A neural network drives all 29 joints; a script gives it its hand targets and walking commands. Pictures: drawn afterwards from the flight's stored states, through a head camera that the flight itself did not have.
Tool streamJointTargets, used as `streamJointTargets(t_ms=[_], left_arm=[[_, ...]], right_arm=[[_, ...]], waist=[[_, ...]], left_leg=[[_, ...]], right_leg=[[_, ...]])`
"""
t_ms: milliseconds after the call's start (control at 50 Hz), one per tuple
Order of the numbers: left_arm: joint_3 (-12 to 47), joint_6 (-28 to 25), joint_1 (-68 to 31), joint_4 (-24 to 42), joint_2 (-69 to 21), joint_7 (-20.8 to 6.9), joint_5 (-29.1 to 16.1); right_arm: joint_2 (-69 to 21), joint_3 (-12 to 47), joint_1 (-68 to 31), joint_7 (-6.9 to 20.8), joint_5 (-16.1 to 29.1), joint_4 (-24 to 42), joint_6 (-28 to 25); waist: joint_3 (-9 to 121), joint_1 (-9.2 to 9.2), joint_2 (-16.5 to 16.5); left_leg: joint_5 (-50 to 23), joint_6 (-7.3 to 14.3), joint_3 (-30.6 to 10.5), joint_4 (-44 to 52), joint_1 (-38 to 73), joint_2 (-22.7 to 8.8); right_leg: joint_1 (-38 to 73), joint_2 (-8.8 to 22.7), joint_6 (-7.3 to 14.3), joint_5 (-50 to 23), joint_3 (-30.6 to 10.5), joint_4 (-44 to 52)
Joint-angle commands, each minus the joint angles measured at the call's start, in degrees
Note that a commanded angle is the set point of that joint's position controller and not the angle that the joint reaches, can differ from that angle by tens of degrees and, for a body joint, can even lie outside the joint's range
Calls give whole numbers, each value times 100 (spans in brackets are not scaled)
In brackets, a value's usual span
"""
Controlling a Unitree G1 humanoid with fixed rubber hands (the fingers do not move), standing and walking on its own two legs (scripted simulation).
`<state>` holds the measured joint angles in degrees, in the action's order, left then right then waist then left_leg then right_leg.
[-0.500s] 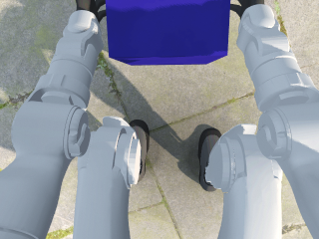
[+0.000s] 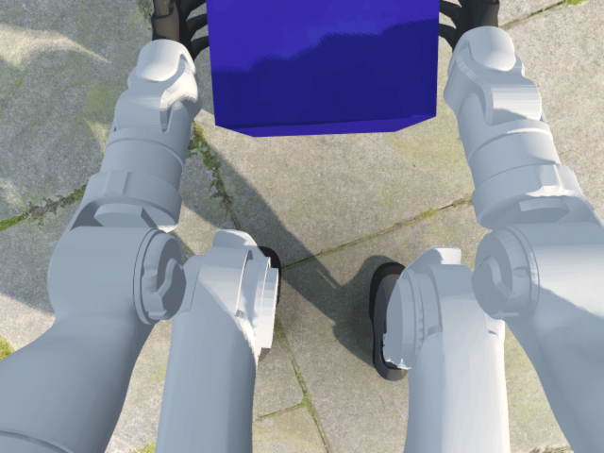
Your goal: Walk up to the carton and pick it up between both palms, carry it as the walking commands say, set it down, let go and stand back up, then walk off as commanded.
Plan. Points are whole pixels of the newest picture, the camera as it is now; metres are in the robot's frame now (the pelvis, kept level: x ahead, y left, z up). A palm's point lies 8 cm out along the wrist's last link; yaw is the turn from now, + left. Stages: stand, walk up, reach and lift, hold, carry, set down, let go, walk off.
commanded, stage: reach and lift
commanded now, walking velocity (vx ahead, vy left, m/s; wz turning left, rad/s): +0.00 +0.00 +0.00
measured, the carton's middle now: (321, 53) +0.54 +0.04 -0.21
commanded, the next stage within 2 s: none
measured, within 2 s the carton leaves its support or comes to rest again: neither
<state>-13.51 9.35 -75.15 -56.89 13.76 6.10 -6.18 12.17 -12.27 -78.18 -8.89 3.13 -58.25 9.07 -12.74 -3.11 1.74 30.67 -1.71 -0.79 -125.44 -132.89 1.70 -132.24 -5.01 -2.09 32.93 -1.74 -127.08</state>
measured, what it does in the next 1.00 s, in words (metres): rises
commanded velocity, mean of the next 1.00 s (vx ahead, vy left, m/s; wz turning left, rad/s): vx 0.00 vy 0.00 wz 0.00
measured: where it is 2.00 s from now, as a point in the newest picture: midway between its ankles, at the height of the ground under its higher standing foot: (322, 331)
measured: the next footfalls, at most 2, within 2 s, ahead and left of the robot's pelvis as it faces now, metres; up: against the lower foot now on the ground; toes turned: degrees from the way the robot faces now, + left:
none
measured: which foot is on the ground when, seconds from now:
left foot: down 0.00-1.00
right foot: down 0.00-1.00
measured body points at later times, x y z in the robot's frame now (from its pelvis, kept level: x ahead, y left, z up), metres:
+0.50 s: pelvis +0.01 +0.00 +0.04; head +0.34 +0.02 +0.35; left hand +0.53 +0.19 -0.08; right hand +0.56 -0.12 -0.08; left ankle +0.12 +0.12 -0.33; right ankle +0.11 -0.12 -0.33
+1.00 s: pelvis +0.01 +0.00 +0.09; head +0.30 +0.01 +0.43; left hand +0.52 +0.19 +0.00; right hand +0.54 -0.12 +0.00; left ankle +0.12 +0.13 -0.33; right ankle +0.11 -0.12 -0.33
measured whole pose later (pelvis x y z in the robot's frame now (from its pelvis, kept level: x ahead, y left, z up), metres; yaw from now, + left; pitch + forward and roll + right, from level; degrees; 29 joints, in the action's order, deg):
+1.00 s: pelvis +0.01 +0.00 +0.09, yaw +0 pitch +46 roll +0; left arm -26.0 19.1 -63.3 -41.1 3.5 4.1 9.6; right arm 1.9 -25.0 -65.2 -5.6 -10.4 -42.6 17.5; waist 6.8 -2.4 1.8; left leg 28.4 -2.9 -3.2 -107.0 -124.8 5.0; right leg -123.8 -7.1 -2.9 30.7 -3.5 -108.3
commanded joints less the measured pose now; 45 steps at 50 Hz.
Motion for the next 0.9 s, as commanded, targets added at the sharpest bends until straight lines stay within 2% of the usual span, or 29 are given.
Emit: streamJointTargets(t_ms=[0, 180, 320, 580, 880], left_arm=[[1858, 4, -3783, 1404, -5252, -1627, -267], [1776, 414, -3444, 1559, -5787, -1741, 159], [1712, 544, -3174, 1592, -5959, -1790, 407], [1997, 653, -2836, 1899, -6291, -1724, 388], [1597, 863, -2513, 1642, -6420, -1803, 706]], right_arm=[[-5652, 1829, -3246, 1612, 296, 926, 41], [-6039, 1696, -2957, 1742, -6, 1095, 375], [-6103, 1573, -2713, 1803, -232, 1157, 471], [-6395, 1866, -2425, 1785, -219, 1556, 605], [-6548, 1437, -2063, 1834, -580, 1352, 819]], waist=[[7082, -241, 176], [7464, -165, 1], [7496, -98, -41], [8205, -127, -13], [7838, -102, 4]], left_leg=[[-1679, 124, 594, 963, 3666, 449], [-1688, 91, 622, 1282, 3852, 509], [-1808, 66, 600, 1506, 3842, 541], [-2063, 24, 593, 1957, 4344, 588], [-1512, 44, 571, 2648, 4371, 630]], right_leg=[[3032, -348, 119, -1308, 565, 1114], [2957, -392, 105, -1277, 638, 1413], [2977, -426, 114, -1443, 641, 1614], [3358, -509, 71, -1660, 668, 2064], [3585, -514, 108, -1253, 599, 2780]])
